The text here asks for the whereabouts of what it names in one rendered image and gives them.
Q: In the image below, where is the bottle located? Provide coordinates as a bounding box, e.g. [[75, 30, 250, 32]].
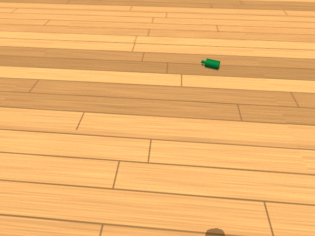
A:
[[201, 59, 220, 69]]

